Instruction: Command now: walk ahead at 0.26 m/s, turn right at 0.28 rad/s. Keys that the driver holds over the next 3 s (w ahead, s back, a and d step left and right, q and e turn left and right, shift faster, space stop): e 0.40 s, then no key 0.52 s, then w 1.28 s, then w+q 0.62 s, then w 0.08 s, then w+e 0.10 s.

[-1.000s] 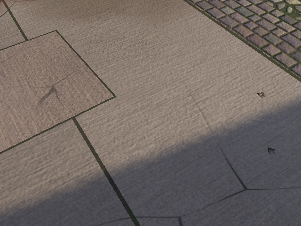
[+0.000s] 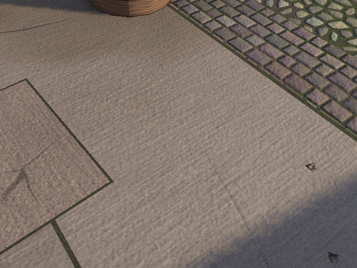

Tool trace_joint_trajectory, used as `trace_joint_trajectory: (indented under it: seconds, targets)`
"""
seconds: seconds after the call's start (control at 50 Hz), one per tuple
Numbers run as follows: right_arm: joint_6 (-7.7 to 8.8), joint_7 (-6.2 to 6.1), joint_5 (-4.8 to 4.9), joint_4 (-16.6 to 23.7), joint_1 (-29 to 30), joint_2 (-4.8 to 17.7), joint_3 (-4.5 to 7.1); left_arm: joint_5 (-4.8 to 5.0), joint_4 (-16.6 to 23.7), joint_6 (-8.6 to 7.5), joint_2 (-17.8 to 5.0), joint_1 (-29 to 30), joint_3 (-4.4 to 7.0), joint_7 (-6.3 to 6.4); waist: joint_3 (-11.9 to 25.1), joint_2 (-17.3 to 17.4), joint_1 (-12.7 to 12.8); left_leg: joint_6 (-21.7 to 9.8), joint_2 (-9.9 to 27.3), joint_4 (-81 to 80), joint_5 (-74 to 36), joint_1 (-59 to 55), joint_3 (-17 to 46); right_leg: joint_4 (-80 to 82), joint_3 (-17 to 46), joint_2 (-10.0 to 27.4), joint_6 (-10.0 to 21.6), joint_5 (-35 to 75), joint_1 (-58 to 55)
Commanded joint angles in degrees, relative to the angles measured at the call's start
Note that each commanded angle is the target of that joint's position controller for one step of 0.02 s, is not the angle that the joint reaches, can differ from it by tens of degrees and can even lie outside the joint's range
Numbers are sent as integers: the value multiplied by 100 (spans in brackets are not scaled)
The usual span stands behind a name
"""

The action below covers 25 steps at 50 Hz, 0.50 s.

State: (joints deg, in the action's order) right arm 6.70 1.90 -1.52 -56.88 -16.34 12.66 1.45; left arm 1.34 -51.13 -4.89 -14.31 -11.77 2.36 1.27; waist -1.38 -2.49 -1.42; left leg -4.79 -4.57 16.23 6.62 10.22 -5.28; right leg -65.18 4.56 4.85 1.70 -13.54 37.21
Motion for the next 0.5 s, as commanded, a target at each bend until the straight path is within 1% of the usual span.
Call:
trace_joint_trajectory:
  seconds: [0.02,0.04,0.08,0.1,0.14,0.2,0.22,0.24,0.26,0.28,0.3,0.32,0.34,0.36,0.38,0.4,0.42,0.46,0.5]
  targets:
    - [83,-147,-35,374,549,753,100,-81,130,107,-131,-690,48,25,139,585,442,-810,1492,-612,-3276,712,250,926,-57,67,-127,862,-670]
    - [41,-208,-5,391,564,834,109,-96,223,106,-98,-457,32,-5,188,581,372,-765,1458,-558,-3225,634,113,1383,-165,48,-136,1166,-741]
    - [-43,-312,56,384,457,1009,140,-104,419,122,-81,9,13,-74,270,560,173,-755,1555,-448,-3055,312,44,2016,-313,7,-163,1513,-771]
    - [-95,-348,88,373,401,1073,158,-105,507,144,-127,148,24,-106,311,562,106,-758,1639,-369,-2953,94,58,2214,-346,-10,-176,1525,-747]
    - [-215,-400,161,354,338,1132,195,-113,695,194,-247,351,68,-166,330,589,24,-726,1826,-115,-2749,-350,114,2508,-381,-30,-141,1245,-619]
    - [-388,-462,273,393,400,1197,268,-123,945,221,-372,415,150,-258,317,661,51,-564,2044,554,-2638,-769,214,2895,-530,-150,61,429,-575]
    - [-444,-486,311,447,495,1203,286,-116,950,208,-389,241,185,-284,370,616,166,-434,1979,976,-2715,-787,143,3295,-664,-280,172,478,-835]
    - [-484,-499,313,487,443,1134,281,-127,878,185,-526,-121,276,-279,564,421,309,-218,1700,1735,-2746,-651,-45,3809,-733,-493,338,996,-1482]
    - [-476,-493,174,603,226,1042,248,-153,840,178,-1115,-629,480,-208,978,-361,413,181,1164,3145,-1728,151,-304,3986,239,25,695,3274,-2664]
    - [-420,-418,-86,809,-24,520,73,-215,939,223,-1676,-815,578,-124,1319,-1628,129,621,107,5057,2820,2260,-309,3820,2246,1403,1768,5641,-4229]
    - [-360,-319,10,833,9,709,78,-270,1025,201,-1249,-1005,458,-146,2239,-1191,331,525,37,5940,3282,2635,911,4152,3022,1671,2159,4389,-4518]
    - [-363,-290,199,930,360,901,142,-247,1190,185,-1028,-588,415,-149,1830,-607,316,460,242,6127,2825,2907,1087,4300,2583,1396,1905,3620,-4109]
    - [-414,-330,225,939,552,909,162,-146,1312,210,-910,-139,387,-116,1394,-52,194,485,445,5877,2319,2994,1063,4389,2071,1112,1559,2909,-3588]
    - [-476,-398,152,942,704,942,195,-80,1409,260,-815,88,348,-92,1148,242,146,532,589,5493,2018,2869,1060,4503,1814,920,1362,2396,-3077]
    - [-533,-435,112,1006,745,972,226,-94,1447,303,-821,188,344,-71,1033,103,32,558,614,5150,1803,2544,1035,4602,1656,727,1279,2071,-2611]
    - [-576,-443,99,1037,727,905,223,-147,1488,342,-848,215,352,-59,973,-82,-23,593,524,4865,1647,2324,952,4671,1546,548,1231,1965,-2349]
    - [-602,-456,129,1006,615,821,212,-184,1518,357,-843,203,350,-37,997,-230,-51,641,473,4603,1577,2217,894,4682,1415,486,1222,2018,-2312]
    - [-636,-502,161,973,557,738,193,-194,1545,361,-861,76,357,15,1099,-346,19,743,456,4155,1508,2110,873,4670,1370,498,1249,1984,-2369]
    - [-673,-529,157,1001,650,700,181,-187,1557,390,-873,42,350,63,1127,-392,103,807,509,3823,1382,1955,888,4710,1390,501,1228,1420,-2295]
